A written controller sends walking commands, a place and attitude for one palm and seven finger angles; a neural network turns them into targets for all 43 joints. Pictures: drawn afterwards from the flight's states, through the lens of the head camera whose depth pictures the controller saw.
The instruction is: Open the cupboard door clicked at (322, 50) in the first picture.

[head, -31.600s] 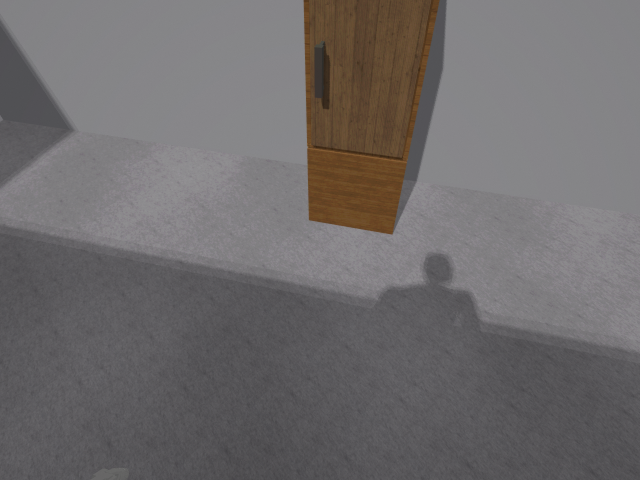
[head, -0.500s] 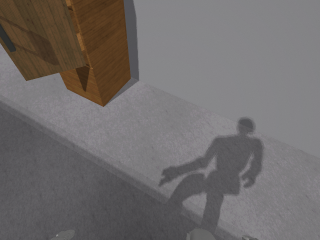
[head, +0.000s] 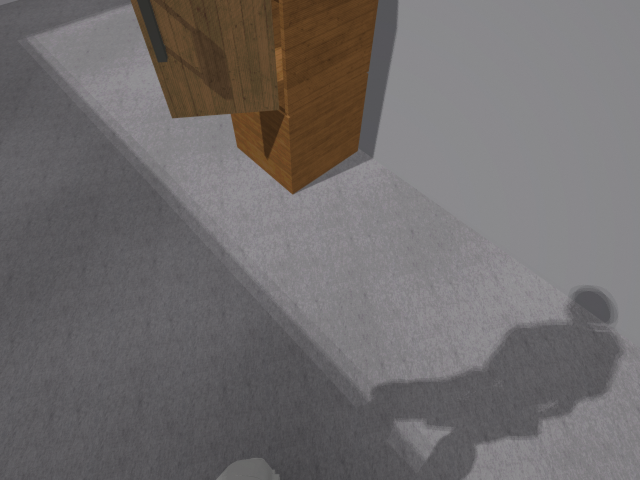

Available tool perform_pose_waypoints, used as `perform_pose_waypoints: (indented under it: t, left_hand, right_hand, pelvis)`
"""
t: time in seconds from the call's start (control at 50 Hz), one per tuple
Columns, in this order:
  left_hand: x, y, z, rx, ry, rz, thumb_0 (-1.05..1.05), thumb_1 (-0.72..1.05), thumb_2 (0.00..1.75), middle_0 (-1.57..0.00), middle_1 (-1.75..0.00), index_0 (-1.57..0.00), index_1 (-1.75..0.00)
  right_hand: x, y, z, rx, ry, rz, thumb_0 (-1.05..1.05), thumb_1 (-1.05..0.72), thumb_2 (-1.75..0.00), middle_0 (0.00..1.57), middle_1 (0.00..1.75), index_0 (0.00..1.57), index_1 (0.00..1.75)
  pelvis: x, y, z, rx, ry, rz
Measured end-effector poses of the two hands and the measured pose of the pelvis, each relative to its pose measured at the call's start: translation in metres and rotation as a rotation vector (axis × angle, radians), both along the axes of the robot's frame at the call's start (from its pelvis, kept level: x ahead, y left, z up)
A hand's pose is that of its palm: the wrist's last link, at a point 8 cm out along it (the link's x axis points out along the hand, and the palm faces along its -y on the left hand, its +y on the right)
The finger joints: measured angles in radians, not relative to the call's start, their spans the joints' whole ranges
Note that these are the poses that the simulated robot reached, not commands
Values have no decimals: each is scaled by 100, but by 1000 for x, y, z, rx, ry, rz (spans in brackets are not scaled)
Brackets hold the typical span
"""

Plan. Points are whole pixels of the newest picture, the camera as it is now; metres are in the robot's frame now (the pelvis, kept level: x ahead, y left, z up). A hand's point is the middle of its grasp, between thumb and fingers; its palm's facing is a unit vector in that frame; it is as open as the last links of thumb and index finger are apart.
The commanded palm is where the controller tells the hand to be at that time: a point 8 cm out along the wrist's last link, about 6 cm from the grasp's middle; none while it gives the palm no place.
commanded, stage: turn to face it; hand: left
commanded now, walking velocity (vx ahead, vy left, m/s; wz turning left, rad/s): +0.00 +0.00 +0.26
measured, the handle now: (153, 25) +1.09 +0.49 -0.04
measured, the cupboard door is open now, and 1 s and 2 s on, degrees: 56 56 56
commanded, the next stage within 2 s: take the last steps up to it in 0.14 s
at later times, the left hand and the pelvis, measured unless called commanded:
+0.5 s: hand out of the picture +0.08 +0.19 -0.16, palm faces +0.13 -0.96 -0.23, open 7.4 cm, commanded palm none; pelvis +0.02 -0.01 -0.01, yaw +7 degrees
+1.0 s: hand out of the picture +0.05 +0.22 -0.19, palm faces +0.26 -0.96 -0.14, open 7.4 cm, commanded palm none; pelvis +0.15 +0.08 -0.01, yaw +10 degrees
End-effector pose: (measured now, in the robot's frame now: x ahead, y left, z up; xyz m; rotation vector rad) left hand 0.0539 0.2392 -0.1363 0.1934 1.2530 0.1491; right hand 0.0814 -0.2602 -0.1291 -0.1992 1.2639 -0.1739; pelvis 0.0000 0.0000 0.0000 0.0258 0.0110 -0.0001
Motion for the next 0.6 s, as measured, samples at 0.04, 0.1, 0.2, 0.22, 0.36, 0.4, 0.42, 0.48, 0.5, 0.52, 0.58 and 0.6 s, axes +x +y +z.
perform_pose_waypoints:
  t: [0.04, 0.1, 0.2, 0.22, 0.36, 0.4, 0.42, 0.48, 0.5, 0.52, 0.58, 0.6]
  left_hand:
    - [-17, 14, -11, -6, 35, 40, 0, 91, 90, -21, -30, -21, -30]
    - [-38, 33, -23, -1, 102, 88, 0, 91, 90, -21, -30, -20, -30]
    - [-43, 47, -13, 4, 127, 132, 1, 91, 90, -20, -30, -20, -30]
    - [-41, 48, -11, 4, 118, 136, 1, 91, 90, -20, -30, -20, -30]
    - [-18, 34, 3, -1, 40, 129, 1, 91, 90, -20, -30, -20, -30]
    - [-9, 25, 6, -5, 16, 119, 1, 91, 90, -20, -30, -20, -30]
    - [-4, 20, 7, -5, 2, 113, 1, 91, 90, -20, -30, -20, -30]
    - [7, 6, 5, 5, -51, 107, 0, 91, 90, -20, -30, -20, -30]
    - [7, 1, 5, 7, -61, 116, 0, 91, 90, -20, -30, -20, -30]
    - [5, -4, 6, 5, -65, 129, 0, 91, 90, -20, -30, -20, -30]
    - [-10, -15, 11, -2, -27, 172, 0, 91, 90, -20, -30, -20, -30]
    - [-16, -17, 12, -4, -2, 186, 0, 92, 90, -21, -30, -20, -30]
  right_hand:
    - [22, 10, 1, -19, -43, 45, 1, -91, -90, 19, 30, 20, 30]
    - [46, 25, 6, -40, -107, 97, 1, -91, -90, 19, 30, 20, 30]
    - [57, 44, 17, -47, -125, 141, 1, -90, -90, 20, 30, 20, 30]
    - [56, 46, 18, -43, -121, 147, 0, -90, -90, 20, 30, 20, 30]
    - [35, 51, 9, 11, -65, 144, 0, -90, -90, 20, 30, 21, 30]
    - [24, 46, 2, 30, -39, 129, 0, -90, -90, 20, 30, 21, 30]
    - [18, 43, -2, 40, -23, 120, 0, -90, -90, 20, 30, 21, 30]
    - [3, 30, -21, 63, 28, 94, 1, -90, -90, 20, 30, 21, 30]
    - [0, 26, -25, 66, 52, 95, 1, -90, -90, 20, 30, 21, 30]
    - [-2, 23, -27, 67, 78, 100, 1, -90, -90, 20, 30, 21, 30]
    - [3, 17, -21, 69, 120, 105, 1, -91, -90, 20, 30, 20, 30]
    - [8, 16, -18, 69, 122, 106, 1, -91, -90, 20, 30, 20, 30]
  pelvis:
    - [3, 8, -7, -13, 2, 17]
    - [4, 17, -12, -18, 0, 29]
    - [6, 22, -1, -38, 5, 54]
    - [6, 23, 2, -40, 5, 58]
    - [10, 16, 8, -44, 1, 84]
    - [13, 11, 6, -39, -1, 90]
    - [14, 7, 5, -36, -2, 94]
    - [22, -4, -6, -10, -5, 107]
    - [25, -5, -7, -15, -12, 118]
    - [28, -6, -7, -18, -19, 129]
    - [40, -7, 1, -11, -27, 143]
    - [45, -6, 4, -8, -26, 149]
